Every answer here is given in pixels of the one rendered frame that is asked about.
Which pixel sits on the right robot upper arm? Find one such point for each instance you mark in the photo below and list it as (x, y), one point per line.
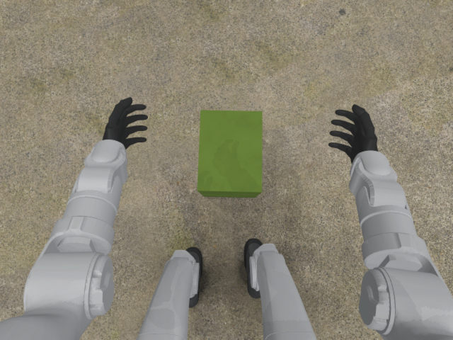
(406, 305)

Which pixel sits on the robot left shin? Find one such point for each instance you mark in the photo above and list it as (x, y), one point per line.
(181, 253)

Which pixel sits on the left robot forearm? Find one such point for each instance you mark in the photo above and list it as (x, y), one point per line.
(87, 223)

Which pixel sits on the left robot thigh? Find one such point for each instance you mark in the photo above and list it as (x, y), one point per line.
(167, 314)

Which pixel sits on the robot left hand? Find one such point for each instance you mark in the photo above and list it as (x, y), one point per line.
(117, 129)

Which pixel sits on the right robot forearm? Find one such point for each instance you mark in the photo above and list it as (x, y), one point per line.
(390, 238)

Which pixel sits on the left robot upper arm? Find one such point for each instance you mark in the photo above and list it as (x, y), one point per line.
(65, 292)

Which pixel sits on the robot right hand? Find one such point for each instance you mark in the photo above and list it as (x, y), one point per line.
(363, 137)

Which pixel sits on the carton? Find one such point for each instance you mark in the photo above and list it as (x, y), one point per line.
(230, 153)

